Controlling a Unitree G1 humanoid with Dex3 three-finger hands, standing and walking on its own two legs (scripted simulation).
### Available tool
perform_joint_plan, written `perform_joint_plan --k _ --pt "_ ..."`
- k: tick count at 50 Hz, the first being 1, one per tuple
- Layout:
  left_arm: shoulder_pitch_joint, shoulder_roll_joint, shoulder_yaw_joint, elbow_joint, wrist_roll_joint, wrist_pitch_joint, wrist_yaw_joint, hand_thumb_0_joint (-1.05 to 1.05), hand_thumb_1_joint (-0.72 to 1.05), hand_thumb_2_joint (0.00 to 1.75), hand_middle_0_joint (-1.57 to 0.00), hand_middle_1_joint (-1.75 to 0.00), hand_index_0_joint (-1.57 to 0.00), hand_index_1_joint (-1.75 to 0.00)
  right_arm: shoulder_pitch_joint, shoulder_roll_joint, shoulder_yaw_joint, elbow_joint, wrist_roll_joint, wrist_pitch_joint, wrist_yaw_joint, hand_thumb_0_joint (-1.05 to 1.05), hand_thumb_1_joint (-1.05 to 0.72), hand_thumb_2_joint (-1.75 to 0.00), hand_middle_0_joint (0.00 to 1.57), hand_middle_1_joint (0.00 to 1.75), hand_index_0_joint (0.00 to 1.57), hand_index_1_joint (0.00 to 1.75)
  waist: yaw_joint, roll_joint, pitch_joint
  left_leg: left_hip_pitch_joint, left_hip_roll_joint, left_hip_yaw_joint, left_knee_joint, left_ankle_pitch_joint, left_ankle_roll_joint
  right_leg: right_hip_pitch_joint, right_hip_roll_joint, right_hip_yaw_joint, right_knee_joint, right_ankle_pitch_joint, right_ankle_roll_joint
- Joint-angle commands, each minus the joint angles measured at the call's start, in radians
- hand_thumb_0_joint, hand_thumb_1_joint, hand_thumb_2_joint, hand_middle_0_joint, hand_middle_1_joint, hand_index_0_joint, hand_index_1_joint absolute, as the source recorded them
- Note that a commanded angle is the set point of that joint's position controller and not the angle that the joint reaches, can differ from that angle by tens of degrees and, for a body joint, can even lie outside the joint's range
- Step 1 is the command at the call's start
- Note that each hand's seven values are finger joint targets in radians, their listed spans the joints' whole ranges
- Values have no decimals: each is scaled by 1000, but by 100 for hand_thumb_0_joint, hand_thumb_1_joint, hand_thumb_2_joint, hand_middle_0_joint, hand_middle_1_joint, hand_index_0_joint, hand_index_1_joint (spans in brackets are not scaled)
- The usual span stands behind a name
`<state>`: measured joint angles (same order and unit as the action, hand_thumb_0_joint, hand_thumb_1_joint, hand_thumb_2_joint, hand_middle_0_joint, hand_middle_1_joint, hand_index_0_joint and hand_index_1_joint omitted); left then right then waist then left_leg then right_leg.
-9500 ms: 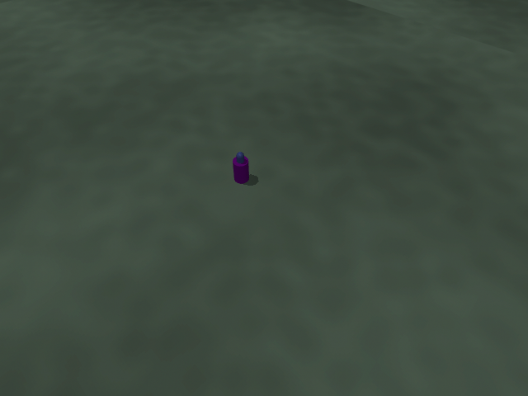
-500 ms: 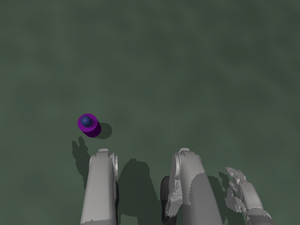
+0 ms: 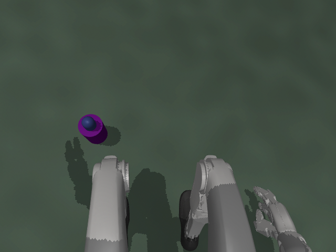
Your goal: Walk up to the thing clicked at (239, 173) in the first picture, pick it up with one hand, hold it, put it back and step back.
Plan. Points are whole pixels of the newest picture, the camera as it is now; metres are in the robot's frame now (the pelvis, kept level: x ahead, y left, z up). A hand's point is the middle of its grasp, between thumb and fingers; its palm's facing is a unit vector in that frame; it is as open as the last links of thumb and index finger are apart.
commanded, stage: go down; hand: left
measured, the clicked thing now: (92, 128) +0.44 +0.25 -0.34
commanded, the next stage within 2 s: approach in 0.70 s
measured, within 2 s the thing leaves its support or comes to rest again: neither
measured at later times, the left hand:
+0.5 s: hand out of the picture +0.35 +0.43 -0.02, palm faces +0.22 -0.97 -0.11, open 17.7 cm
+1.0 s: hand out of the picture +0.36 +0.43 -0.05, palm faces +0.24 -0.97 -0.05, open 17.7 cm
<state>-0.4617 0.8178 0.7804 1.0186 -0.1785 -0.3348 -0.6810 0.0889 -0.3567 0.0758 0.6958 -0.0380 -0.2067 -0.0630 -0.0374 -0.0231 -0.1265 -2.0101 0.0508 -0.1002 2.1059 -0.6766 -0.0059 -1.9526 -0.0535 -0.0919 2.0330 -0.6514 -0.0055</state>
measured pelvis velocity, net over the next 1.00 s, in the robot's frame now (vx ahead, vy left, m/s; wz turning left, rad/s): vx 0.00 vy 0.00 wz -0.02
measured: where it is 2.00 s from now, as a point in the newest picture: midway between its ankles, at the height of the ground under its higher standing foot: (154, 232)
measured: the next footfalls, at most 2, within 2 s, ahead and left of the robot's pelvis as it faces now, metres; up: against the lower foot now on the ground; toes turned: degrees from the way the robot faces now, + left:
none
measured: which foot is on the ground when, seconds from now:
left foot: down 0.00-1.00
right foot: down 0.00-1.00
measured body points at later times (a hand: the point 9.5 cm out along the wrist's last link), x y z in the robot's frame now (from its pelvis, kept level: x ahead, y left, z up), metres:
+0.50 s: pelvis +0.00 +0.00 -0.03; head +0.21 +0.06 +0.37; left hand +0.34 +0.48 -0.01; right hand +0.16 -0.28 -0.13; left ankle +0.08 +0.13 -0.39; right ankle +0.10 -0.12 -0.39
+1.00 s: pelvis +0.00 +0.00 -0.05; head +0.21 +0.07 +0.34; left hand +0.34 +0.48 -0.04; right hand +0.16 -0.27 -0.15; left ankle +0.08 +0.13 -0.39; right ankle +0.10 -0.12 -0.39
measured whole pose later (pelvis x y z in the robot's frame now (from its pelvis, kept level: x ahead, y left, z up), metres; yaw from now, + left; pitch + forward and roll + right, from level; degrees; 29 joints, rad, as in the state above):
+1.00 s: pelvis +0.00 +0.00 -0.05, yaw -1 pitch +32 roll -7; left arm -0.55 0.88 0.82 1.15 -0.25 -0.44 -0.75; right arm 0.08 -0.38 0.11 0.71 -0.05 -0.20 -0.02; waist -0.06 -0.04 -0.09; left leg -2.14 0.04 -0.11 2.26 -0.69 0.01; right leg -2.07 -0.05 -0.08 2.18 -0.66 0.01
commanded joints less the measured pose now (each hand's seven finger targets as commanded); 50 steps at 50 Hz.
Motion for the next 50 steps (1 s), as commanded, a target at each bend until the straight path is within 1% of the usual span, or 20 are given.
perform_joint_plan --k 1,3,7,10,15,17,20,22,25,28,30,32,34,38,40,43,44,45,46,50 --pt "-141 427 87 -172 -39 -60 -4 0 -61 9 -3 -8 -4 -8 114 -231 -84 -61 5 -28 -20 0 -88 -90 20 30 20 30 40 232 -569 452 -18 19 -299 97 24 247 45 7 -183 82 -33" --pt "-162 436 93 -181 -42 -61 -6 0 -60 10 -3 -9 -4 -8 125 -229 -83 -62 5 -28 -17 0 -88 -90 20 30 20 30 36 224 -591 437 -21 25 -284 111 25 263 45 7 -179 90 -32" --pt "-165 422 81 -166 -47 -61 -17 0 -60 9 -3 -8 -4 -8 126 -236 -80 -49 5 -26 -16 0 -88 -90 20 30 20 30 33 245 -563 447 -18 11 -280 114 20 203 44 -1 -149 92 -36" --pt "-175 451 99 -171 -49 -64 -17 0 -61 8 -4 -9 -4 -8 141 -232 -79 -43 3 -24 -13 0 -89 -90 20 30 20 30 35 218 -593 429 -23 27 -250 134 24 239 44 5 -156 100 -33" --pt "-191 454 97 -160 -50 -66 -24 0 -61 8 -4 -8 -4 -8 136 -241 -77 -32 2 -19 -10 0 -89 -90 20 30 20 30 40 240 -563 432 -17 12 -258 86 23 184 45 -1 -131 71 -34" --pt "-203 464 102 -163 -54 -68 -25 0 -61 8 -3 -8 -4 -7 138 -238 -76 -35 3 -19 -8 0 -89 -90 20 30 20 30 28 213 -575 398 -24 26 -233 97 28 209 45 3 -142 72 -31" --pt "-177 474 109 -146 -53 -69 -30 0 -61 7 -3 -8 -4 -7 135 -237 -71 -27 1 -15 -7 0 -89 -90 20 30 20 30 45 226 -580 405 -25 30 -229 115 26 204 44 5 -131 79 -34" --pt "-209 466 100 -160 -54 -72 -34 0 -61 7 -3 -8 -4 -7 142 -239 -72 -32 0 -15 -6 0 -89 -90 20 30 20 30 30 227 -586 403 -23 27 -225 116 24 200 44 2 -123 81 -34" --pt "-201 471 110 -132 -57 -75 -35 0 -61 7 -3 -8 -4 -7 142 -240 -68 -28 1 -15 -4 0 -89 -90 20 30 20 30 30 221 -556 377 -25 27 -221 98 27 194 44 -1 -119 68 -33" --pt "-197 481 120 -127 -61 -79 -42 0 -61 7 -4 -8 -4 -7 145 -241 -66 -25 -2 -10 -1 0 -89 -90 20 30 20 30 36 215 -584 382 -25 33 -199 146 26 214 44 3 -106 100 -33" --pt "-209 469 109 -125 -62 -81 -48 0 -61 7 -4 -8 -5 -8 145 -242 -66 -26 -3 -10 1 0 -89 -90 20 30 20 30 25 211 -578 376 -26 36 -192 149 27 209 43 3 -108 101 -33" --pt "-217 490 117 -140 -62 -82 -50 0 -61 6 -4 -8 -5 -7 144 -242 -67 -24 -5 -9 1 0 -89 -90 20 30 20 30 31 213 -606 379 -27 45 -179 165 28 223 44 10 -111 113 -32" --pt "-219 479 108 -126 -58 -82 -50 0 -61 6 -4 -7 -4 -7 141 -242 -66 -27 -5 -8 2 0 -89 -90 20 30 20 30 23 215 -574 365 -25 37 -188 135 28 202 44 3 -105 89 -32" --pt "-239 502 125 -163 -61 -85 -49 0 -61 7 -4 -7 -4 -7 144 -249 -68 -21 -5 -4 5 0 -89 -90 20 30 20 30 36 255 -608 410 -24 31 -188 160 21 188 42 1 -86 111 -36" --pt "-220 472 110 -130 -60 -80 -52 0 -61 5 -8 -8 -6 -10 142 -251 -68 -19 -3 -3 5 0 -92 -91 20 30 20 30 26 246 -590 419 -22 19 -189 169 20 155 42 -7 -75 118 -37" --pt "-195 446 122 -89 -71 -93 -55 0 -61 0 -7 -7 -7 -7 134 -248 -65 -23 -4 -2 11 0 -91 -90 20 30 20 30 25 221 -549 375 -24 13 -179 150 21 138 42 -11 -61 102 -36" --pt "-205 426 112 -78 -79 -105 -58 0 -61 0 -7 -7 -7 -7 121 -246 -60 -24 -3 -3 13 0 -91 -90 20 30 20 30 17 215 -518 352 -23 10 -172 135 23 119 43 -16 -53 92 -35" --pt "-205 388 98 -36 -87 -118 -64 0 -61 0 -7 -7 -7 -7 122 -245 -55 -25 -6 -4 16 0 -91 -90 20 30 20 30 -5 191 -497 333 -23 10 -156 134 24 118 44 -18 -50 93 -34" --pt "-195 354 87 -1 -101 -136 -70 0 -61 0 -7 -7 -7 -7 106 -244 -52 -29 -7 -9 18 0 -91 -90 20 30 20 30 -19 148 -475 295 -24 11 -135 120 30 111 48 -21 -50 82 -31" --pt "-248 346 76 52 -133 -245 -80 0 -61 1 -7 -8 -6 -8 72 -250 -27 -44 -26 -24 29 0 -91 -90 20 30 20 30 -43 111 -446 230 -20 25 -60 101 33 116 58 -23 -23 69 -25"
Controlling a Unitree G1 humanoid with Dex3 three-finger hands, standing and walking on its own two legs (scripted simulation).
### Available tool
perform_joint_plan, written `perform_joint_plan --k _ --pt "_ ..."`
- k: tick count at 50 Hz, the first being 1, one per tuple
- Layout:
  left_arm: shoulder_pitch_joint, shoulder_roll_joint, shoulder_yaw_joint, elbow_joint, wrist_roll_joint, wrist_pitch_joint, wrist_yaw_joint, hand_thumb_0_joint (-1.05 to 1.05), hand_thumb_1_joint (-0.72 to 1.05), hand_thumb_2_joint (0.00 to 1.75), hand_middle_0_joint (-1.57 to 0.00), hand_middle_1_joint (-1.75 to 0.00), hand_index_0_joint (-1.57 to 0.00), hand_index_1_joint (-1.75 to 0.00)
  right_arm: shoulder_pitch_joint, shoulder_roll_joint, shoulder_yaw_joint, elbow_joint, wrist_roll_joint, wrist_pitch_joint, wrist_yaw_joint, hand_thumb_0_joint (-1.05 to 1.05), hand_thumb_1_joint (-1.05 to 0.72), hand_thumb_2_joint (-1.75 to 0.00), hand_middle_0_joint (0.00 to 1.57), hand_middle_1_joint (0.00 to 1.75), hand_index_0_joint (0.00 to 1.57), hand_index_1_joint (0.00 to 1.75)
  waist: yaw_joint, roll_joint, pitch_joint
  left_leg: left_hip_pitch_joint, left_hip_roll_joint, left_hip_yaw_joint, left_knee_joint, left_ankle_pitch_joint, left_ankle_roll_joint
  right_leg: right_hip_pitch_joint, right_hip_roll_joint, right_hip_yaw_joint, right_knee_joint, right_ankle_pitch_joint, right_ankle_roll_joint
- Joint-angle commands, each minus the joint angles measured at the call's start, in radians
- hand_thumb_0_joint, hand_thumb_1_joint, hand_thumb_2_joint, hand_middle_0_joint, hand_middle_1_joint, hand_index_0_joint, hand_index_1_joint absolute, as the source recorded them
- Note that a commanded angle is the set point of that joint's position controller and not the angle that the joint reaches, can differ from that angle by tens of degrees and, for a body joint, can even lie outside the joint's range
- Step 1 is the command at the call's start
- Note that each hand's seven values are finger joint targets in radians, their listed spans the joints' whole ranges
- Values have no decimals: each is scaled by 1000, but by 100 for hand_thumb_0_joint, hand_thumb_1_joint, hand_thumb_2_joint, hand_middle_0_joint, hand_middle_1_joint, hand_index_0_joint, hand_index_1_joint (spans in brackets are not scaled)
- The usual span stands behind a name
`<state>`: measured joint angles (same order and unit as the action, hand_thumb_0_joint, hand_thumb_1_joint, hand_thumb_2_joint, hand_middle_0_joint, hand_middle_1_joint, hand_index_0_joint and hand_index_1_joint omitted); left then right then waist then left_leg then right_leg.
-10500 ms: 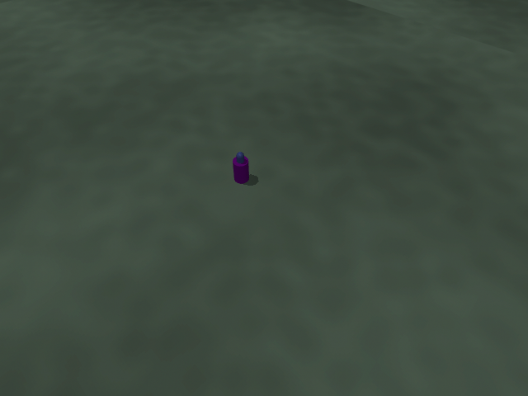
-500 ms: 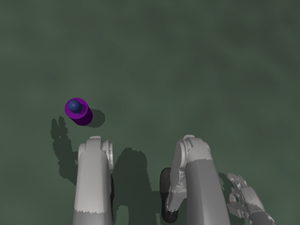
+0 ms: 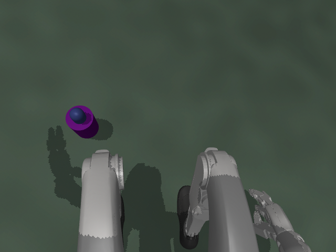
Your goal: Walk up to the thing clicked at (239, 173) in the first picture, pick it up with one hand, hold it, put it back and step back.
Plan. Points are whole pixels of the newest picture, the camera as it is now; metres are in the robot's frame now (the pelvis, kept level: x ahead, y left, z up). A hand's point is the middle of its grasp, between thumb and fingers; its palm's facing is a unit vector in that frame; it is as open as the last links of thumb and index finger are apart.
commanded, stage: approach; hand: left
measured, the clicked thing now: (82, 121) +0.44 +0.25 -0.29
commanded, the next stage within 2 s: close in in 0.36 s
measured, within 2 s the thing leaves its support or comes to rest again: neither
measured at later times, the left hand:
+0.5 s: hand (38, 133) +0.38 +0.34 -0.22, palm faces +0.16 -0.99 +0.05, open 17.6 cm
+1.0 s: hand (69, 130) +0.40 +0.27 -0.26, palm faces +0.20 -0.98 +0.02, open 17.5 cm
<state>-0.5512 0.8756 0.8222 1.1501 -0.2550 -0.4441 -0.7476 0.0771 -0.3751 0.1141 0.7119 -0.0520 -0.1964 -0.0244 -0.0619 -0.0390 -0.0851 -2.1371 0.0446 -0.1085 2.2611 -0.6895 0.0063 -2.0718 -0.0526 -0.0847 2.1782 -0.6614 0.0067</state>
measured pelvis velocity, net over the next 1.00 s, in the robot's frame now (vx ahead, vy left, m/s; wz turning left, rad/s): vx -0.02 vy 0.02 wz -0.16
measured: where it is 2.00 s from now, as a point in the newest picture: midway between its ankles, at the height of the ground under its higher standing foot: (151, 231)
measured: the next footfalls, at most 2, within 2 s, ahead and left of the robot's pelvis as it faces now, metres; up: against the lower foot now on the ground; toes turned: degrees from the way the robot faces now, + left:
none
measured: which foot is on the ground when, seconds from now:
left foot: down 0.00-1.00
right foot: down 0.00-1.00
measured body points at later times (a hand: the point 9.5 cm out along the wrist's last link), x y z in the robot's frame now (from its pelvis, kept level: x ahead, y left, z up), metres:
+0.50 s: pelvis -0.01 +0.01 -0.08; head +0.23 +0.14 +0.27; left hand +0.36 +0.39 -0.22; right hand +0.18 -0.26 -0.14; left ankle +0.08 +0.12 -0.35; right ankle +0.11 -0.13 -0.35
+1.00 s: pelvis -0.02 +0.02 -0.10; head +0.20 +0.17 +0.25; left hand +0.39 +0.32 -0.26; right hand +0.14 -0.25 -0.13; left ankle +0.08 +0.12 -0.35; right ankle +0.11 -0.13 -0.35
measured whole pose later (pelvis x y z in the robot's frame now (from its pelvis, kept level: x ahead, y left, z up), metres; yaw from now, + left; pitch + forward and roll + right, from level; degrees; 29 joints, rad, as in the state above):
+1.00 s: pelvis -0.02 +0.02 -0.10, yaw -9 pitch +11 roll -17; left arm -0.54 0.78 0.59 1.39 -0.18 -1.07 -0.25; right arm -0.17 -0.38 0.46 0.59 -0.33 -0.05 0.12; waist -0.19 -0.24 0.27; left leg -2.22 0.04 -0.35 2.66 -0.69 0.01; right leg -2.06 0.02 -0.25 2.41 -0.58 0.05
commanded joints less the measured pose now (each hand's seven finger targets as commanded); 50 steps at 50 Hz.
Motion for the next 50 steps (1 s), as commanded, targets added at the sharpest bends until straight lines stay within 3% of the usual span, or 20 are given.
perform_joint_plan --k 1,5,8,13,14,16,18,21,26,30,32,35,36,37,39,43,44,50 --pt "-177 281 25 -81 -63 -163 -15 0 -61 2 -7 -9 -6 -9 74 -234 -59 -67 -18 -38 -5 0 -91 -90 20 30 20 30 -29 126 -482 341 -13 35 -199 107 20 239 59 -33 -162 76 -36" --pt "-197 278 9 -51 -70 -255 -7 0 -61 3 -6 -9 -6 -9 43 -248 -34 -76 -46 -40 5 0 -91 -90 20 30 20 30 -32 158 -490 339 -8 34 -153 78 12 228 69 -49 -127 60 -37" --pt "-182 329 29 -33 -66 -311 6 0 -61 4 -6 -10 -6 -9 10 -266 -9 -78 -67 -32 14 0 -91 -90 20 30 20 30 -15 211 -497 354 0 24 -128 85 4 213 75 -65 -81 68 -40" --pt "-174 333 25 -44 -53 -383 30 0 -61 7 -5 -11 -5 -11 -47 -293 30 -81 -104 -4 27 0 -91 -90 20 30 20 30 -37 309 -490 401 13 -5 -97 117 -12 201 80 -98 -19 106 -40" --pt "-169 367 44 -40 -52 -397 37 0 -61 7 -6 -11 -6 -11 -54 -296 43 -82 -112 0 30 0 -90 -90 20 30 20 30 -34 317 -503 401 16 -11 -87 129 -14 217 84 -104 -5 115 -40" --pt "-146 328 18 -24 -52 -426 43 0 -61 7 -5 -11 -5 -11 -83 -305 60 -81 -124 14 33 0 -91 -90 20 30 20 30 -55 349 -483 430 20 -28 -75 165 -23 199 83 -116 24 140 -42" --pt "-145 322 20 -6 -64 -454 52 0 -61 7 -5 -11 -6 -11 -108 -315 82 -82 -137 26 35 0 -91 -90 20 30 20 30 -69 361 -468 444 24 -46 -55 194 -30 193 86 -131 45 160 -41" --pt "-144 255 -36 55 -60 -491 76 0 -60 8 -5 -12 -5 -11 -135 -318 107 -82 -159 37 39 0 -91 -90 20 30 20 30 -102 339 -408 408 28 -57 -18 168 -28 187 94 -144 50 154 -38" --pt "-146 219 -66 122 -61 -565 146 0 -61 6 -5 -13 -8 -10 -187 -332 159 -102 -191 58 48 0 -91 -90 20 30 20 30 -137 308 -349 379 33 -87 16 146 -35 198 104 -183 73 149 -32" --pt "-156 189 -85 141 -48 -623 233 0 -61 7 -4 -13 -7 -10 -213 -341 193 -112 -218 76 63 0 -91 -90 20 30 20 30 -153 311 -321 373 34 -102 41 153 -38 223 108 -201 82 171 -24" --pt "-176 177 -103 129 -24 -648 285 0 -61 8 -3 -12 -7 -9 -215 -347 202 -113 -233 85 69 0 -90 -90 20 30 20 30 -161 340 -291 378 35 -110 35 163 -45 218 107 -210 93 186 -24" --pt "-156 205 -95 87 13 -679 356 0 -61 7 -4 -12 -7 -9 -209 -350 205 -112 -260 106 82 0 -91 -90 20 30 20 30 -156 382 -320 412 37 -113 46 220 -51 256 112 -217 101 234 -22" --pt "-160 180 -116 75 26 -686 375 0 -61 7 -3 -11 -7 -9 -216 -352 205 -113 -263 113 86 0 -91 -90 20 30 20 30 -163 400 -299 419 38 -118 35 225 -56 242 110 -223 105 236 -22" --pt "-161 171 -123 63 36 -687 394 0 -61 7 -3 -12 -7 -9 -212 -351 205 -111 -266 118 90 0 -90 -90 20 30 20 30 -164 411 -285 417 39 -120 31 218 -58 239 112 -226 105 235 -23" --pt "-161 117 -163 74 49 -688 422 0 -61 8 -3 -13 -7 -10 -213 -352 203 -117 -273 127 99 0 -91 -90 20 30 20 30 -193 388 -260 382 37 -124 37 180 -55 240 113 -233 96 223 -19" --pt "-143 109 -185 80 60 -692 470 0 -61 8 -4 -12 -8 -9 -228 -353 209 -141 -279 143 110 0 -91 -90 20 30 20 30 -200 326 -224 310 35 -133 42 117 -41 243 118 -243 83 188 -15" --pt "-132 79 -212 105 61 -692 474 0 -61 9 -5 -13 -9 -10 -227 -350 213 -137 -280 145 114 0 -90 -90 20 30 20 30 -202 318 -213 312 36 -136 42 109 -40 240 117 -243 83 187 -15" --pt "-173 74 -241 121 68 -716 535 0 -60 12 -7 -15 -11 -12 -241 -360 229 -167 -284 154 125 0 -91 -90 20 30 20 30 -235 275 -163 264 32 -161 40 21 -32 224 122 -257 75 140 -9"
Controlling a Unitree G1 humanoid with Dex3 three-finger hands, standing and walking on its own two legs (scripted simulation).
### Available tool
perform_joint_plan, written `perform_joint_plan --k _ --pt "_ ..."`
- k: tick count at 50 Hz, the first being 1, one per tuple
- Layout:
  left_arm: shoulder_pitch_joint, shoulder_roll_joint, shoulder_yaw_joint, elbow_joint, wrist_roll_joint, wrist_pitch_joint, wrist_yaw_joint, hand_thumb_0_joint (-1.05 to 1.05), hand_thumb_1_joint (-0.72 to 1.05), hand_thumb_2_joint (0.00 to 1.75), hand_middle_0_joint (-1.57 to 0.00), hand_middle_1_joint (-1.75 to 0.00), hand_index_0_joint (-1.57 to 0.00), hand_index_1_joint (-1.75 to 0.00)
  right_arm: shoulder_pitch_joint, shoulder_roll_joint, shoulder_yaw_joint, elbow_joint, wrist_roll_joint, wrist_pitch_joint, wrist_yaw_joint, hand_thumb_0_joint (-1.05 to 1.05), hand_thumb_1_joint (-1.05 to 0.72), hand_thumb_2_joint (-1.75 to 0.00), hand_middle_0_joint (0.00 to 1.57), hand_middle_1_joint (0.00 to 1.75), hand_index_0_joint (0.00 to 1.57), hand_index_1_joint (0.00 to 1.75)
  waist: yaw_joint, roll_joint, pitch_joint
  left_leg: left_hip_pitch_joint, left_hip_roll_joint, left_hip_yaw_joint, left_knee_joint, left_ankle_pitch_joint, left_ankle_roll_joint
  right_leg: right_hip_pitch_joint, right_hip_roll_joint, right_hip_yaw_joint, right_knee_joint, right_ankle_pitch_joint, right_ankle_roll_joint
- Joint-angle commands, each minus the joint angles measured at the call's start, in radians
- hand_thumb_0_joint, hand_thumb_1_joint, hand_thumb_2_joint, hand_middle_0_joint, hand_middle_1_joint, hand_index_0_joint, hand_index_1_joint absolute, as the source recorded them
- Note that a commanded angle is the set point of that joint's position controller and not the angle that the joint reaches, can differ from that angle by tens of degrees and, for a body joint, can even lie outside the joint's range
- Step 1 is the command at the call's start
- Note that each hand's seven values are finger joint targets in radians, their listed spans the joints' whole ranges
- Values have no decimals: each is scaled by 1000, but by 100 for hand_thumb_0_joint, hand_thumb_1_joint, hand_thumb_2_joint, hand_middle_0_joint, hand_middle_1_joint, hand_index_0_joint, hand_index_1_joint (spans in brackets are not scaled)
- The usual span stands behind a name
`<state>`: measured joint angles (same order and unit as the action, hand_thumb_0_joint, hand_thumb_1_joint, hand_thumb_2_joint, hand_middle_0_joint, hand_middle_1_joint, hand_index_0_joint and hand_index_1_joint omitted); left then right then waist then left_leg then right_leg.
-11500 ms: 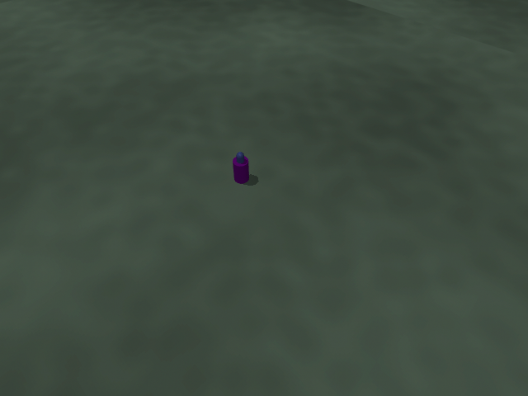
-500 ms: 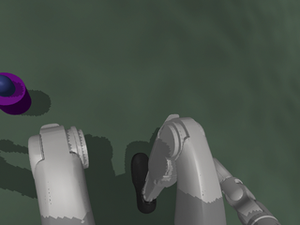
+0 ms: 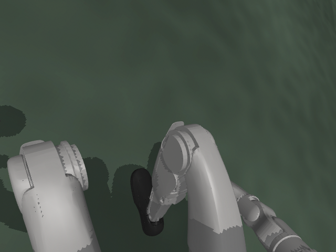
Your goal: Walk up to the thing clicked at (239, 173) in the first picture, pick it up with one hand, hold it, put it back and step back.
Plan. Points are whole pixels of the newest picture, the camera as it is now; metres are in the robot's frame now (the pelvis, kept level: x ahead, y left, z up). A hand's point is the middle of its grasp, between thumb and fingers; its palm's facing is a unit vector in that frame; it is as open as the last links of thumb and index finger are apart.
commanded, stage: close in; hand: left
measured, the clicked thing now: out of the picture +0.42 +0.30 -0.19
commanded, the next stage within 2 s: rest palm in 0.06 s
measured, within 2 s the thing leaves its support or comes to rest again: leaves its support in 1.26 s
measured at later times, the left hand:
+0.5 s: hand out of the picture +0.40 +0.31 -0.17, palm faces +0.40 -0.92 +0.01, open 14.1 cm
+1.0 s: hand out of the picture +0.42 +0.30 -0.17, palm faces +0.41 -0.91 +0.00, open 9.0 cm
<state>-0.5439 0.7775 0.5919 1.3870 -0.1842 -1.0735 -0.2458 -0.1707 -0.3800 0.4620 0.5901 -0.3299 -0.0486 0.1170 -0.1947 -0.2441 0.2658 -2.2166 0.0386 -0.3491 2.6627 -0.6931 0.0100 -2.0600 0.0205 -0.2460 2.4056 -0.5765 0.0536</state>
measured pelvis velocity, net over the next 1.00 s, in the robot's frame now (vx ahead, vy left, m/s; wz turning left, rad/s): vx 0.00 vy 0.00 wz -0.03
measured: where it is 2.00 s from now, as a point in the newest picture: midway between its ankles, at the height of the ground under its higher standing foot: (109, 233)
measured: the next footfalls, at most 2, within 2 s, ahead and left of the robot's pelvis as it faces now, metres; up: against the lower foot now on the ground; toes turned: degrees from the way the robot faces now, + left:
none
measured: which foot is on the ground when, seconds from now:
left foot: down 0.00-1.00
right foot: down 0.00-1.00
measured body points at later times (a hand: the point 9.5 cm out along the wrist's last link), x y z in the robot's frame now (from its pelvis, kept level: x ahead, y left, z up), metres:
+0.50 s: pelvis +0.00 +0.00 +0.00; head +0.21 +0.20 +0.34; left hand +0.38 +0.35 -0.17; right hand +0.18 -0.24 -0.03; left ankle +0.09 +0.12 -0.25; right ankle +0.15 -0.12 -0.25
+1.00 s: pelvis +0.00 +0.00 +0.00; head +0.22 +0.19 +0.34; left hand +0.39 +0.35 -0.17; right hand +0.17 -0.24 -0.03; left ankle +0.09 +0.12 -0.25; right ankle +0.15 -0.12 -0.25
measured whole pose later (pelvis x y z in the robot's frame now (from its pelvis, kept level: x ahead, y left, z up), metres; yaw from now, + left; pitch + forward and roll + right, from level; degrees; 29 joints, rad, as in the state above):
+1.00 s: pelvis +0.00 +0.00 +0.00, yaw -1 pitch +10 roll -18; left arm -0.62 0.84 0.52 1.45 -0.10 -1.12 -0.01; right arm -0.18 -0.37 0.52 0.56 -0.36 0.00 0.14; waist -0.23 -0.28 0.31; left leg -2.21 0.04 -0.38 2.67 -0.70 0.01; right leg -2.05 0.04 -0.27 2.39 -0.56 0.06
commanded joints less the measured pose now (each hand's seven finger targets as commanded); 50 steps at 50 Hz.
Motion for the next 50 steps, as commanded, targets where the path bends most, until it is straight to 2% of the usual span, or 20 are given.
perform_joint_plan --k 1,3,6,12,13,14,15,20,25,27,28,33,36,39,41,43,44,48,49,50 --pt "-187 166 -18 -111 0 -92 40 0 -59 12 -7 -15 -10 -11 6 -355 -117 -49 -6 8 -15 0 -90 -90 20 30 20 30 -108 478 -505 342 37 77 -364 11 -35 206 49 -99 -156 47 -55" --pt "-178 178 -20 -100 9 -100 59 0 -57 12 -6 -14 -10 -11 5 -356 -111 -53 -11 11 -13 0 -90 -90 20 30 20 30 -98 483 -487 342 41 73 -371 5 -36 205 50 -97 -153 45 -56" --pt "-183 184 -21 -88 14 -117 84 0 -57 14 -7 -14 -9 -12 -2 -357 -104 -61 -14 14 -9 0 -90 -90 20 30 20 30 -101 467 -471 322 40 72 -367 -23 -32 209 53 -99 -160 29 -54" --pt "-192 195 -24 -73 29 -138 123 0 -48 20 -10 -12 -9 -13 6 -361 -86 -60 -26 23 -5 0 -89 -90 20 30 20 30 -118 495 -488 363 46 58 -363 38 -40 233 57 -105 -146 83 -53" --pt "-192 209 -19 -74 31 -140 128 0 -47 20 -11 -12 -10 -13 3 -364 -88 -61 -25 25 -6 0 -89 -90 20 30 20 30 -111 502 -477 353 47 63 -363 28 -38 228 58 -103 -148 77 -54" --pt "-204 209 -28 -78 35 -144 133 0 -39 26 -19 -20 -18 -21 0 -365 -84 -62 -29 26 -6 0 -88 -90 20 30 20 30 -120 507 -471 354 47 60 -364 27 -38 231 57 -105 -148 78 -54" --pt "-207 207 -16 -77 34 -145 139 0 -31 31 -25 -27 -25 -27 2 -368 -86 -62 -29 28 -6 0 -88 -90 20 30 20 30 -124 504 -474 366 49 55 -366 26 -41 227 57 -109 -149 78 -52" --pt "-226 221 -25 -81 44 -154 159 0 3 44 -37 -37 -36 -37 4 -369 -76 -56 -35 37 -5 0 -87 -90 20 30 20 30 -133 527 -477 377 52 46 -366 49 -44 238 59 -114 -142 101 -53" --pt "-215 224 -31 -71 52 -140 173 0 21 54 -45 -43 -43 -44 4 -368 -75 -59 -35 42 -3 0 -87 -90 20 30 20 30 -130 508 -470 364 52 53 -360 48 -39 246 62 -113 -152 104 -52" --pt "-230 211 -40 -74 51 -137 177 0 26 57 -48 -46 -46 -47 8 -370 -76 -57 -35 46 -3 0 -87 -90 20 30 20 30 -142 515 -474 377 54 46 -363 61 -43 244 62 -116 -148 115 -52" --pt "-213 204 -37 -76 48 -134 180 0 29 59 -50 -49 -48 -50 10 -368 -76 -54 -37 44 -2 0 -86 -89 20 30 20 30 -133 513 -490 386 54 49 -356 80 -42 259 64 -112 -147 131 -51" --pt "-260 239 -26 -78 53 -132 206 0 39 66 -59 -56 -57 -57 11 -364 -72 -54 -33 50 -2 0 -86 -89 20 30 20 30 -144 494 -477 355 53 52 -348 62 -35 258 66 -112 -161 118 -50" --pt "-277 242 -31 -83 65 -136 215 0 37 77 -71 -71 -70 -72 10 -366 -71 -52 -36 54 -1 0 -87 -90 20 30 20 30 -152 511 -466 363 58 40 -364 36 -39 239 64 -117 -156 97 -52" --pt "-281 235 -37 -89 65 -133 222 0 42 85 -78 -79 -76 -81 18 -356 -69 -49 -39 56 0 0 -87 -90 20 30 20 30 -151 503 -504 366 52 57 -341 72 -34 275 69 -107 -164 130 -51" --pt "-290 234 -45 -88 74 -131 224 0 43 89 -84 -85 -83 -86 15 -355 -70 -47 -40 56 -1 0 -87 -90 20 30 20 30 -153 508 -492 367 54 56 -343 82 -35 261 68 -107 -160 135 -53" --pt "-300 215 -60 -90 76 -130 224 0 44 94 -91 -92 -90 -93 13 -358 -73 -47 -39 58 -1 0 -88 -90 20 30 20 30 -166 512 -484 376 56 48 -353 61 -37 248 67 -115 -162 120 -52" --pt "-308 212 -67 -91 77 -129 227 0 45 96 -94 -94 -92 -96 12 -360 -76 -47 -38 57 1 0 -87 -90 20 30 20 30 -162 516 -470 361 55 49 -358 35 -35 238 67 -113 -162 102 -54" --pt "-290 201 -81 -87 86 -124 230 0 47 109 -104 -108 -103 -110 16 -353 -76 -46 -39 58 6 0 -88 -90 20 30 20 30 -157 519 -496 378 53 50 -355 60 -37 250 69 -112 -159 118 -55" --pt "-293 186 -79 -78 79 -122 233 0 49 112 -107 -111 -105 -113 22 -356 -75 -49 -38 59 7 0 -88 -90 20 30 20 30 -168 505 -494 374 53 46 -357 67 -37 255 67 -117 -161 123 -53" --pt "-294 195 -75 -79 82 -122 239 0 47 115 -109 -114 -107 -116 16 -358 -77 -48 -36 59 7 0 -88 -90 20 30 20 30 -158 508 -479 370 54 43 -364 50 -38 237 66 -117 -159 108 -55"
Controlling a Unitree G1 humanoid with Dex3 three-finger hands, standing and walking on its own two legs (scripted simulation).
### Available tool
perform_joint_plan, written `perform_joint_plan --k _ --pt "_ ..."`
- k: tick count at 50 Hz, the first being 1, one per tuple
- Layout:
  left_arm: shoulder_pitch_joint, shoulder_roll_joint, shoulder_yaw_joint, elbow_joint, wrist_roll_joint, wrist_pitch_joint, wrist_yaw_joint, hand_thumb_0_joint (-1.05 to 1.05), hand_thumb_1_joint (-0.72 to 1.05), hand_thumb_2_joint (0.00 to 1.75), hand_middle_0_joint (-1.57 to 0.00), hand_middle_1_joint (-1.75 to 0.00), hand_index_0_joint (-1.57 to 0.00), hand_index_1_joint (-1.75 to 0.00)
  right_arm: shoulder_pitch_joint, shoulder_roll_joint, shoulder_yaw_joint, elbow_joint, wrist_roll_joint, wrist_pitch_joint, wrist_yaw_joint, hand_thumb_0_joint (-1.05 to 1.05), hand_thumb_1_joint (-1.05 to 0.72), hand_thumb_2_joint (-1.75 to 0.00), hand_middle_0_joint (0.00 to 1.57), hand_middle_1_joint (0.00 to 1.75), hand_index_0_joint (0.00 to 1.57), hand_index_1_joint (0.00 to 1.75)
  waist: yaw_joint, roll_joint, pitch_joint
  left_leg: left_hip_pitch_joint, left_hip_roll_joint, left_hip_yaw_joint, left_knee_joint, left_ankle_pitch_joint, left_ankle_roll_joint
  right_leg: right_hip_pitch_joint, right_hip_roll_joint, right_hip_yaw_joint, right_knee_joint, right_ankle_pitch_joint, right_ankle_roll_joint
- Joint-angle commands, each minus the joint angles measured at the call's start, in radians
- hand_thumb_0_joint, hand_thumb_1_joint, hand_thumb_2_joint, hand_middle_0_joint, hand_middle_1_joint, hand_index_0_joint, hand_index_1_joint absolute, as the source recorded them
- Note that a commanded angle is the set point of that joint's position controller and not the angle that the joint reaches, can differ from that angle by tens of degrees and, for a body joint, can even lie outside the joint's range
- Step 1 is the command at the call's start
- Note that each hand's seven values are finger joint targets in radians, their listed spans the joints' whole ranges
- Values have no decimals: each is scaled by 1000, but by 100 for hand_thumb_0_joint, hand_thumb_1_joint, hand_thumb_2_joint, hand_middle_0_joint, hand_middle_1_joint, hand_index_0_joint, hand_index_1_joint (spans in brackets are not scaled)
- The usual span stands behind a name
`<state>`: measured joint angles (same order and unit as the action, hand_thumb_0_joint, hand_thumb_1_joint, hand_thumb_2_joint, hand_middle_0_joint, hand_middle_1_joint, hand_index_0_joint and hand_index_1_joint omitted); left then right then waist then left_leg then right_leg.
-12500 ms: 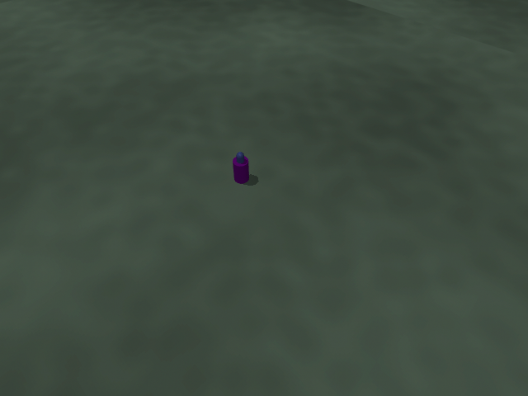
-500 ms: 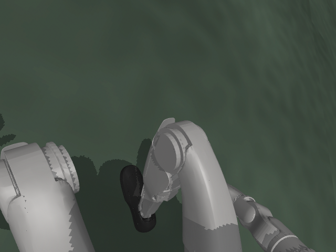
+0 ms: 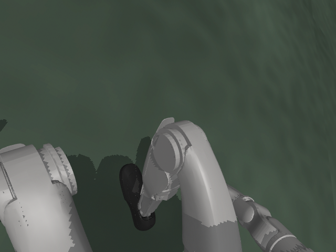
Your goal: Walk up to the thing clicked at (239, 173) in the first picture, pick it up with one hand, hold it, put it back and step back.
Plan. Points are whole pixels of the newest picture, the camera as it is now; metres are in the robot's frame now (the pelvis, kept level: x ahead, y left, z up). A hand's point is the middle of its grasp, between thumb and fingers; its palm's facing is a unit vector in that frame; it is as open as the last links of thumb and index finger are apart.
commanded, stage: settle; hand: left
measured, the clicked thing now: out of the picture +0.43 +0.32 -0.19
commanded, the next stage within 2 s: lift in 1.86 s
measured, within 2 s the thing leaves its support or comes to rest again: leaves its support in 0.26 s
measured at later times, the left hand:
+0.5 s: hand out of the picture +0.40 +0.33 -0.12, palm faces +0.43 -0.90 -0.01, open 9.4 cm
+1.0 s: hand out of the picture +0.38 +0.34 -0.01, palm faces +0.42 -0.91 -0.06, open 9.4 cm
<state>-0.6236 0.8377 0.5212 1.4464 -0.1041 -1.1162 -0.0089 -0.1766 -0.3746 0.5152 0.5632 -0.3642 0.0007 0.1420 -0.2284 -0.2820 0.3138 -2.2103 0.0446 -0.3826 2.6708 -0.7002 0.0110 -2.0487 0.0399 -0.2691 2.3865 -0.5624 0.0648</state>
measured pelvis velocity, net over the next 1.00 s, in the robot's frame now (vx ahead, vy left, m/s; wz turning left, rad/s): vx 0.02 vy -0.01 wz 0.13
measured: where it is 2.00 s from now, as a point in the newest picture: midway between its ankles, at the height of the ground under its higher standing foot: (100, 231)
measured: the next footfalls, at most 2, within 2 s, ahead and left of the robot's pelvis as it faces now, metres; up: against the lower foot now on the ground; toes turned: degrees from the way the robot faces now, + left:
none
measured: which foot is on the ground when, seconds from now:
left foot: down 0.00-1.00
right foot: down 0.00-1.00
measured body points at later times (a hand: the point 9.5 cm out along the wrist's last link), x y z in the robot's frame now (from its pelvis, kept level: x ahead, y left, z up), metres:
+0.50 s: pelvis +0.01 +0.00 +0.01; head +0.20 +0.19 +0.37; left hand +0.38 +0.37 -0.11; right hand +0.20 -0.24 -0.03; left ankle +0.09 +0.12 -0.25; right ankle +0.15 -0.12 -0.25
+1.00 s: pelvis +0.02 -0.01 +0.04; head +0.20 +0.11 +0.44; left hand +0.35 +0.39 +0.00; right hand +0.21 -0.24 -0.06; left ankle +0.09 +0.12 -0.25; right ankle +0.15 -0.12 -0.25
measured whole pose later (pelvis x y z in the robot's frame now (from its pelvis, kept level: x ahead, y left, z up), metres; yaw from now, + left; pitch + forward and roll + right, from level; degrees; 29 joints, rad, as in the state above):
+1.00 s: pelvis +0.02 -0.01 +0.04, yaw +8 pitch +27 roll -10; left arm -0.51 0.51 0.44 0.89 -0.16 -0.69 -0.16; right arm 0.03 -0.30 0.14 0.68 -0.12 0.05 0.10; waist -0.11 -0.04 -0.02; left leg -2.25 0.04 -0.18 2.46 -0.69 0.01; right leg -2.15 -0.04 -0.13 2.33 -0.65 0.02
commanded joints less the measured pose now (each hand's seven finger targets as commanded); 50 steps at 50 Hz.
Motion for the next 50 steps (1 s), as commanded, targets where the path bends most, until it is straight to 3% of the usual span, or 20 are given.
perform_joint_plan --k 1,8,13,15,17,18,19,20,23,26,27,30,33,34,35,40,43,47,49,50 --pt "-223 131 -11 -141 2 -82 2 0 44 119 -111 -121 -109 -123 20 -363 -129 -21 -2 8 -17 0 -90 -91 20 30 20 30 -128 550 -528 370 48 73 -374 55 -41 222 47 -96 -138 95 -66" --pt "-227 176 19 -252 -2 -76 -7 0 35 129 -120 -133 -118 -136 39 -358 -139 -14 1 15 -17 0 -89 -91 20 30 20 30 -102 610 -601 407 45 94 -366 120 -44 268 47 -82 -138 141 -70" --pt "-225 193 51 -395 6 -50 3 0 30 131 -123 -137 -122 -140 63 -356 -176 -11 7 23 -15 0 -89 -91 20 30 20 30 -71 683 -672 456 45 105 -391 137 -51 270 40 -66 -133 150 -78" --pt "-216 155 27 -439 12 -26 0 0 30 134 -127 -142 -126 -145 67 -357 -199 -12 17 23 -15 0 -90 -91 20 30 20 30 -71 706 -670 480 48 101 -416 145 -58 233 34 -63 -127 151 -81" --pt "-204 153 32 -487 9 -3 -3 0 29 137 -128 -143 -126 -147 83 -351 -214 -9 24 25 -17 0 -89 -91 20 30 20 30 -62 717 -713 496 45 113 -412 168 -57 244 34 -52 -133 168 -83" --pt "-224 136 6 -505 7 11 -8 0 26 135 -127 -142 -126 -146 88 -343 -222 -8 33 25 -17 0 -90 -91 20 30 20 30 -67 704 -718 466 40 126 -407 149 -50 250 35 -43 -143 162 -84" --pt "-214 129 16 -517 0 25 -11 0 25 134 -127 -142 -126 -145 95 -340 -230 -8 38 24 -18 0 -89 -91 20 30 20 30 -55 693 -722 451 37 134 -405 152 -46 255 34 -38 -147 167 -84" --pt "-212 103 -3 -528 -3 40 -14 0 23 134 -127 -142 -126 -146 99 -334 -238 -9 45 23 -18 0 -90 -91 20 30 20 30 -59 686 -718 446 36 137 -411 145 -45 247 33 -36 -155 161 -84" --pt "-206 87 -8 -571 -10 79 -26 0 18 133 -127 -143 -127 -146 121 -323 -267 -5 67 22 -20 0 -90 -91 20 30 20 30 -32 672 -741 427 30 151 -423 125 -38 229 28 -19 -162 142 -87" --pt "-170 20 -32 -587 -20 123 -39 0 14 134 -129 -145 -128 -148 134 -308 -297 -10 91 21 -17 0 -90 -91 20 30 20 30 -15 645 -738 406 25 154 -449 78 -32 186 21 -15 -168 102 -90" --pt "-197 -18 -66 -613 -25 135 -49 0 15 134 -129 -146 -129 -149 150 -295 -303 3 99 21 -15 0 -90 -91 20 30 20 30 -22 637 -741 395 22 156 -456 55 -30 181 20 -11 -174 87 -88" --pt "-185 -18 -57 -693 -29 176 -65 0 11 130 -128 -144 -129 -146 163 -287 -346 -7 126 19 -19 0 -90 -90 20 30 20 30 22 643 -785 401 15 171 -479 38 -26 148 14 7 -175 67 -94" --pt "-172 -54 -59 -729 -45 223 -80 0 12 128 -126 -142 -127 -144 206 -264 -378 7 155 22 -25 0 -90 -90 20 30 20 30 39 610 -835 385 4 195 -482 41 -17 162 12 26 -197 64 -96" --pt "-203 -69 -77 -734 -47 235 -85 0 13 128 -126 -142 -127 -144 211 -258 -385 9 163 23 -27 0 -89 -90 20 30 20 30 31 612 -832 368 1 203 -487 31 -15 158 11 32 -200 54 -98" --pt "-175 -72 -63 -724 -48 250 -88 0 15 128 -126 -142 -126 -143 221 -246 -393 28 174 26 -30 0 -89 -90 20 30 20 30 51 604 -815 372 0 204 -504 7 -14 127 6 38 -205 30 -100" --pt "-195 -73 -53 -827 -54 288 -107 0 16 128 -127 -143 -128 -145 247 -225 -439 31 207 31 -43 0 -89 -90 20 30 20 30 83 620 -893 417 -7 219 -542 14 -14 116 -6 64 -215 18 -106" --pt "-157 -129 -67 -784 -71 315 -137 0 17 127 -127 -142 -127 -144 272 -200 -446 46 224 36 -49 0 -89 -90 20 30 20 30 75 576 -910 407 -15 239 -538 55 -9 129 -12 79 -229 36 -105" --pt "-216 -100 -39 -831 -84 329 -151 0 17 125 -125 -140 -126 -141 297 -182 -470 62 240 33 -60 0 -89 -90 20 30 20 30 94 538 -972 385 -23 273 -534 76 1 187 -15 108 -257 38 -102" --pt "-148 -165 -55 -758 -95 345 -169 0 16 125 -125 -140 -126 -141 297 -170 -477 60 250 29 -62 0 -90 -90 20 30 20 30 87 471 -956 362 -26 281 -530 68 8 193 -16 117 -278 28 -98" --pt "-198 -143 -39 -797 -97 340 -174 0 16 124 -125 -139 -126 -141 305 -163 -478 62 249 26 -64 0 -89 -90 20 30 20 30 87 469 -968 350 -27 289 -529 68 9 219 -17 122 -286 27 -96"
